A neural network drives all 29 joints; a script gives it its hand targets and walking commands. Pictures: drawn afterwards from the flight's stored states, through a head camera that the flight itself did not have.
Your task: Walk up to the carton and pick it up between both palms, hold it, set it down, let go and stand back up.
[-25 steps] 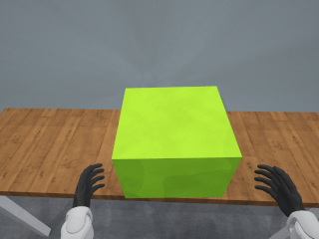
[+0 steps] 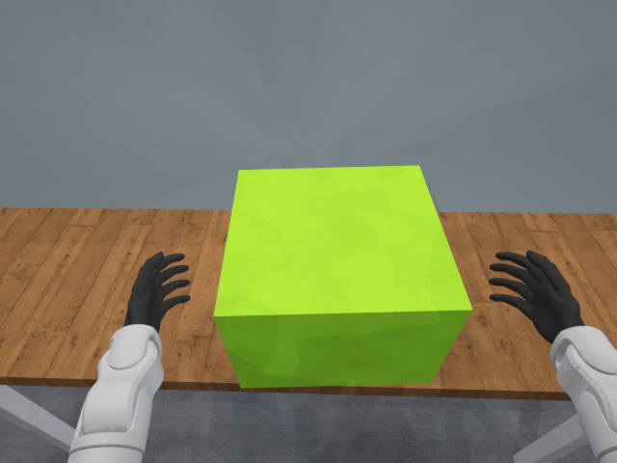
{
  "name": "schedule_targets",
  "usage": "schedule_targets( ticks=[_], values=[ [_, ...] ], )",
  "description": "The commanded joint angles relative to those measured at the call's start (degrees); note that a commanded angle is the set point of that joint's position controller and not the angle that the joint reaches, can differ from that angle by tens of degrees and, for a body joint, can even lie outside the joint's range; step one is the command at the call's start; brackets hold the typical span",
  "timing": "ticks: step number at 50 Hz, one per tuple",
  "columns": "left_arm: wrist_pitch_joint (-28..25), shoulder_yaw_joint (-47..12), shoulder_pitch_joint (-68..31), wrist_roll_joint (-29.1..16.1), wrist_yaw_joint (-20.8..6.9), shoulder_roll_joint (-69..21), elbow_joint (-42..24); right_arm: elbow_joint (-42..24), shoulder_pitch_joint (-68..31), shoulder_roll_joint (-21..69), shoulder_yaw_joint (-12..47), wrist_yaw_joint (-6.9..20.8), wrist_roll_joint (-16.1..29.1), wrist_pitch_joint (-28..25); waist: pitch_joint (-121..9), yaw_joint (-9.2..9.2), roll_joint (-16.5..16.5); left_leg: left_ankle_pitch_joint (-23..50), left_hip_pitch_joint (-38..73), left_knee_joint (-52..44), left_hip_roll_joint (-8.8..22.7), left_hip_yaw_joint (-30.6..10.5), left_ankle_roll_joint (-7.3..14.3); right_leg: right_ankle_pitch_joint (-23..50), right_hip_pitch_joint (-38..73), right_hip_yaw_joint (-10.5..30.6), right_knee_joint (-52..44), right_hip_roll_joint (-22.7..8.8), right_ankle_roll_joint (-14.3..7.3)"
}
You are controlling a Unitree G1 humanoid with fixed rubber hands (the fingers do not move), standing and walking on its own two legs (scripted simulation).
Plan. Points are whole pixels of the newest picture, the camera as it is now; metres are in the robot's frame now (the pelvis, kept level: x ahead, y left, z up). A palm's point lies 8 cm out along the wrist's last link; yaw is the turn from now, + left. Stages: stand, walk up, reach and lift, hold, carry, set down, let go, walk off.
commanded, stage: reach and lift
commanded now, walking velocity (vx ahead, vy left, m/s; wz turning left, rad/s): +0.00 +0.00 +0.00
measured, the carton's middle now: (332, 273) +0.40 +0.00 +0.00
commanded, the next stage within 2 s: none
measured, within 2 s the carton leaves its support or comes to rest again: neither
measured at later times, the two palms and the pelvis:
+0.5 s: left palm (146, 252) +0.34 +0.24 +0.12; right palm (554, 243) +0.36 -0.26 +0.12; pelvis +0.00 +0.00 +0.00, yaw +0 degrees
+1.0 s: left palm (140, 190) +0.40 +0.25 +0.17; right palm (527, 170) +0.44 -0.25 +0.17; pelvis +0.00 -0.01 +0.00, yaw +2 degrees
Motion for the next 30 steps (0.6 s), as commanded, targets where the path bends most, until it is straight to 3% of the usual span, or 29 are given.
schedule_targets(
  ticks=[1, 7, 21, 26, 27, 28, 30],
  values=[
    [1.05, 2.58, -14.11, 0.41, -0.01, 6.10, -10.19, -6.52, -14.58, -12.50, -5.22, 0.51, 0.95, 0.25, -12.46, -0.40, -0.02, 13.70, -4.29, -2.05, -1.87, -2.87, -1.21, 10.96, 10.89, 4.30, 0.00, 1.59, -1.84],
    [4.52, 3.51, -18.68, -0.06, 0.34, 7.46, -12.88, -6.08, -20.85, -15.47, -5.21, 1.15, 2.35, 1.79, -17.25, -0.45, -0.24, 18.97, -2.66, -0.10, -1.74, -3.11, -1.60, 16.29, 11.44, 3.89, 0.93, 2.19, -1.75],
    [11.09, 4.86, -33.88, -0.75, -0.03, 10.54, -6.15, 1.97, -36.86, -18.65, -2.95, 1.26, 4.33, 6.79, -21.09, 0.01, -0.77, 15.83, -7.05, -0.19, -1.89, -2.75, -0.79, 15.71, 12.76, 4.18, 1.68, 1.85, -1.17],
    [11.84, 4.01, -41.06, -1.53, -0.06, 11.81, 0.18, 7.68, -43.67, -18.85, -2.66, 1.28, 3.93, 8.23, -21.77, -0.33, -0.88, 13.98, -8.70, 0.14, -1.64, -2.96, -0.54, 14.14, 11.80, 3.98, 1.76, 1.60, -1.12],
    [12.16, 5.73, -45.45, -1.66, 1.70, 13.76, -7.42, 7.21, -48.62, -18.94, -4.60, 1.62, 6.15, 7.77, -24.15, 3.21, 4.89, 12.42, -6.95, 0.37, -1.52, -2.88, -2.84, 10.20, 8.32, 0.97, 2.20, 2.23, -0.71],
    [13.60, 3.62, -46.27, -1.95, 2.34, 11.90, -3.16, 11.21, -50.09, -19.32, -3.82, 2.12, 4.96, 8.35, -23.41, 1.39, 2.92, 13.69, -5.45, 1.11, -0.99, -2.71, -2.78, 9.86, 5.97, 0.59, 2.05, 2.67, -0.53],
    [14.94, 4.02, -46.99, -2.05, 2.04, 12.41, 1.26, 12.78, -52.47, -19.30, -2.48, 2.01, 4.50, 9.10, -23.92, 1.00, 0.22, 14.24, -4.78, 1.46, -1.00, -2.56, -1.79, 10.90, 6.35, 1.03, 1.59, 2.37, -0.13]
  ],
)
